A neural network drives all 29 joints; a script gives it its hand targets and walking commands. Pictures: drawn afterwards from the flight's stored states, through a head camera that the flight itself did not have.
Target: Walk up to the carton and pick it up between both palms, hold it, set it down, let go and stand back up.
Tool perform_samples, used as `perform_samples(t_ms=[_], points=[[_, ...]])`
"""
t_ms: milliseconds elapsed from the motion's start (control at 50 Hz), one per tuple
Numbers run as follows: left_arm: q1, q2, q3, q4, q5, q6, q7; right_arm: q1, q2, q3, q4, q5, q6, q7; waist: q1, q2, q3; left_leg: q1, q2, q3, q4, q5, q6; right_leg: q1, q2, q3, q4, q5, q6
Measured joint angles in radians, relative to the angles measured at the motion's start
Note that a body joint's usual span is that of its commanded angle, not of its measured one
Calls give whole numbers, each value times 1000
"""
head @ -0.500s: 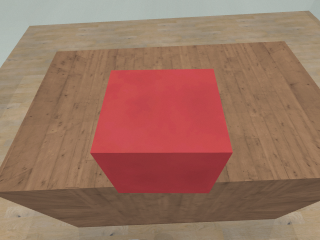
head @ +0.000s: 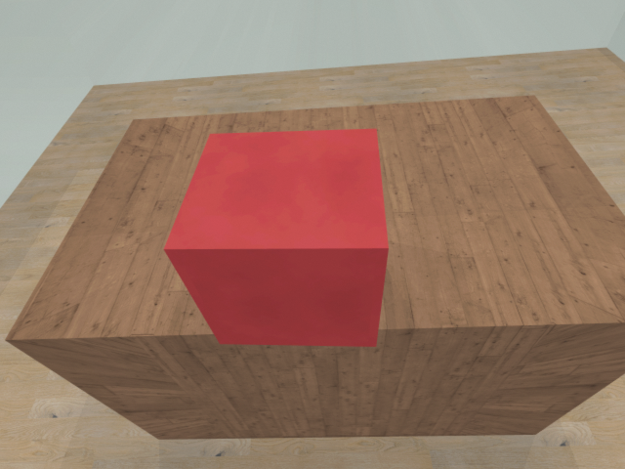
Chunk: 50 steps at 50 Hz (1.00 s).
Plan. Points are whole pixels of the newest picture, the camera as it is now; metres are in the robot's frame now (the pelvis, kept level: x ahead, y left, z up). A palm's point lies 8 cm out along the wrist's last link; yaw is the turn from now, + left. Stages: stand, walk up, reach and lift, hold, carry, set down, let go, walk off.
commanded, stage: walk up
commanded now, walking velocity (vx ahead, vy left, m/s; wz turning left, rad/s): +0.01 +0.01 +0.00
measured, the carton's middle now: (294, 241) +0.43 +0.05 +0.04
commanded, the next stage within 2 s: stand in 0.44 s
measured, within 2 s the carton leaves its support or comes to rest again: neither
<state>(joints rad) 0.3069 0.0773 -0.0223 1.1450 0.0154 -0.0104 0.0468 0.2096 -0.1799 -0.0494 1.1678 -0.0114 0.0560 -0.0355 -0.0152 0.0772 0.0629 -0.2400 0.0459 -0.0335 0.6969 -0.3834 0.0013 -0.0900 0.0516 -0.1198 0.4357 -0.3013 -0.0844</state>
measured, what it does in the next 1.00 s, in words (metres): steps on the spot: left foot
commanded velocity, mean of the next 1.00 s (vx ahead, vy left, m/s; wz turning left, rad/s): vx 0.00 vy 0.00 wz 0.00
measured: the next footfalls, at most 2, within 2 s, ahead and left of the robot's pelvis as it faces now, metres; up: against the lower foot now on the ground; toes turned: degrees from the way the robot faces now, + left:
left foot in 0.08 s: +0.00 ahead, +0.15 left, +0.00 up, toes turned -5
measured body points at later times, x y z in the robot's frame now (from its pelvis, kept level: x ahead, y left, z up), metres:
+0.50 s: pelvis -0.02 +0.00 +0.01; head +0.00 -0.01 +0.45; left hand -0.05 +0.20 -0.15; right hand -0.06 -0.19 -0.17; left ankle -0.03 +0.14 -0.74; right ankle -0.03 -0.06 -0.74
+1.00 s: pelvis -0.05 -0.02 -0.04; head +0.05 +0.00 +0.40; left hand +0.13 +0.23 -0.18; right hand +0.12 -0.25 -0.17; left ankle -0.03 +0.14 -0.74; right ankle -0.03 -0.06 -0.74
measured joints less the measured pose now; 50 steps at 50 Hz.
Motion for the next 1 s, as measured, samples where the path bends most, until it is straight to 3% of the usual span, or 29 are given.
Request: perform_samples(t_ms=[60,140,180,260,500,800,860,900,960,1000], points=[[8,-14,-12,5,1,-4,-3,11,12,14,14,7,-6,-7,2,7,0,68,19,-1,-109,19,-6,-11,29,-26,13,-6,-7],[5,3,-7,16,-6,1,-10,21,69,40,41,11,-21,-9,27,-80,12,139,-2,28,-227,81,-40,3,5,-6,6,2,-9],[5,5,-3,19,-9,2,-10,33,82,51,48,10,-30,-6,32,-92,5,147,-1,29,-258,101,-43,14,8,-5,-32,25,-8],[-1,10,4,18,-12,-6,-15,40,89,60,61,7,-37,-9,40,-87,19,156,-1,38,-292,125,-40,22,9,3,-68,56,-6],[-1,31,10,31,-11,-1,-10,68,100,61,62,6,-58,-7,16,-55,16,136,2,46,-299,138,-36,2,13,11,-82,76,-5],[-4,6,6,25,-10,-10,-9,84,101,62,61,7,-63,-9,21,-63,-11,126,12,47,-290,123,-46,-8,23,12,-75,62,-13],[-60,65,11,-97,-65,248,12,-5,84,-59,-25,1,105,37,-1,-97,-41,-42,1,51,-154,62,-19,-199,2,11,104,-5,-8],[-169,132,17,-185,-108,433,47,-111,63,-105,-123,-7,226,62,-6,-132,-5,-133,-8,57,-61,50,-20,-308,-13,16,235,-50,-23],[-359,213,25,-338,-184,630,73,-252,19,-75,-296,51,357,83,-5,-162,12,-276,-15,46,55,23,-53,-451,-29,3,362,-88,-34],[-477,235,27,-411,-204,675,49,-338,-10,-16,-357,117,405,77,-13,-159,-19,-381,-18,21,114,15,-60,-540,-35,-22,405,-97,-37]])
